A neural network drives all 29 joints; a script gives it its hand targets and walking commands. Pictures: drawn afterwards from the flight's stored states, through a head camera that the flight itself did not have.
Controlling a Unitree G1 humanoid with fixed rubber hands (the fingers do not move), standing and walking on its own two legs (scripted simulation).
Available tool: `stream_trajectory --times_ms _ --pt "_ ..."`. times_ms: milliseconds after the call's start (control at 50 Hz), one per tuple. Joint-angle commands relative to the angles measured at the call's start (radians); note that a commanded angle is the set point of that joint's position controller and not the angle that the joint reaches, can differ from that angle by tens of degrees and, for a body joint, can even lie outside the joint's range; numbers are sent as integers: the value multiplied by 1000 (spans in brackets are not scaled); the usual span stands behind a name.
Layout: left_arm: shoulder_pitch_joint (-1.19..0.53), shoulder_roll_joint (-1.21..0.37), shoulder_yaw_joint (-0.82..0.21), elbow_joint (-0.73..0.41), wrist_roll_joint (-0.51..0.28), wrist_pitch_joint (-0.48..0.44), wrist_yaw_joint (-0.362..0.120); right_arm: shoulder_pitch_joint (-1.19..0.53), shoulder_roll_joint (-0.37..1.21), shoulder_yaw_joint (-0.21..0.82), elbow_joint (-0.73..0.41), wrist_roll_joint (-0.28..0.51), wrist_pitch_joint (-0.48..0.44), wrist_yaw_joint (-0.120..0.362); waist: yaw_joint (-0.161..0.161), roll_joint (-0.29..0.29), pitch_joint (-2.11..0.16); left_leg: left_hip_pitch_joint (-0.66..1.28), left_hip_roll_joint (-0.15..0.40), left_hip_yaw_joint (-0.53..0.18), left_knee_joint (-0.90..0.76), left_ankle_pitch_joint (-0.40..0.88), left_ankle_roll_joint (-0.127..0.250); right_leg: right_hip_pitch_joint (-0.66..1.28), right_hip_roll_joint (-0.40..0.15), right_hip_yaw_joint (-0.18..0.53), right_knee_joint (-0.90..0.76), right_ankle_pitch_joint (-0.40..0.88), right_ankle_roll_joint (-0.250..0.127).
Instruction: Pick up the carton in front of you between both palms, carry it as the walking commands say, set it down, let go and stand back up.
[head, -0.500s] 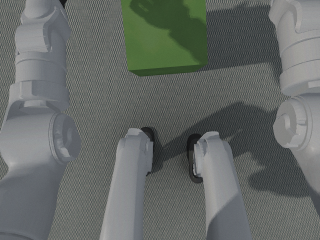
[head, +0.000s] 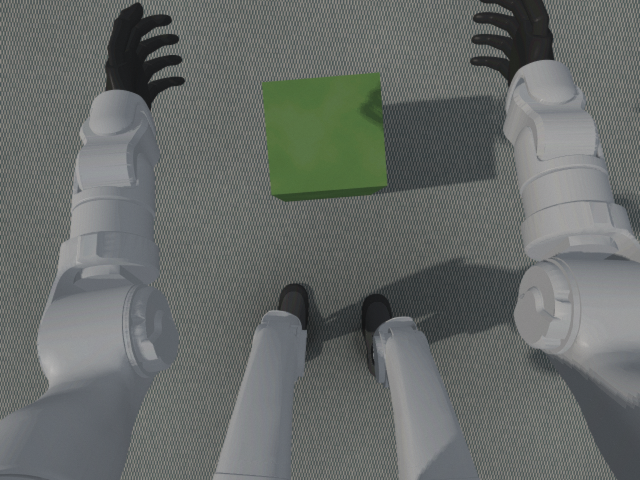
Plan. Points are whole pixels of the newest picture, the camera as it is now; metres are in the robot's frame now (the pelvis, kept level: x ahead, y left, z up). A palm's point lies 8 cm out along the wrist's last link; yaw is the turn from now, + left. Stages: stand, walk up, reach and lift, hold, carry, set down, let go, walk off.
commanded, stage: let go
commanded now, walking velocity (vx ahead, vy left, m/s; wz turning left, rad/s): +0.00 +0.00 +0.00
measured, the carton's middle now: (324, 147) +0.52 +0.04 -0.53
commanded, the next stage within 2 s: stand in 1.26 s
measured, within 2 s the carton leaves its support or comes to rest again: neither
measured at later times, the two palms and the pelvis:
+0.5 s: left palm (55, 272) +0.32 +0.24 +0.00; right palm (631, 247) +0.36 -0.21 -0.01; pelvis +0.05 +0.00 +0.09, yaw +1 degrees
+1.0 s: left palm (28, 417) +0.23 +0.23 +0.05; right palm out of the picture +0.24 -0.24 +0.05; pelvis +0.08 -0.01 +0.12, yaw +1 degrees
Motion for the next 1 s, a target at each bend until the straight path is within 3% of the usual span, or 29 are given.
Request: stream_trajectory --times_ms 0,120,320,520,620,820,980 --pt "-19 128 -9 -161 37 -26 -24 -18 -66 -2 -184 -26 -21 -17 18 0 -1112 798 -13 48 -77 495 -21 613 11 -34 -123 431 43" --pt "236 89 -67 -270 13 -74 -45 225 -30 47 -321 6 -80 -11 16 27 -993 999 9 2 -166 587 -15 611 4 -32 -227 426 33" --pt "662 25 -140 -274 -51 -163 -49 668 6 96 -312 21 -166 20 -14 32 -752 1190 34 -43 -300 616 -22 715 -15 -9 -374 378 24" --pt "1035 18 -217 -378 -77 -215 -40 1030 7 162 -407 64 -222 47 -17 20 -447 1248 22 -13 -483 379 -21 1059 -36 3 -525 303 14" --pt "1191 16 -252 -436 -83 -218 -37 1192 0 190 -461 77 -230 59 -21 16 -294 1340 17 3 -565 326 -24 1206 -44 2 -607 286 11" --pt "1296 36 -276 -501 -76 -144 -48 1347 -15 224 -528 84 -164 86 -47 -10 7 1471 5 25 -665 184 -19 1318 -60 -1 -730 194 9" --pt "1296 41 -268 -494 -60 -75 -52 1349 -25 235 -549 91 -98 97 -38 14 94 1522 2 30 -656 176 -19 1342 -64 0 -730 182 3"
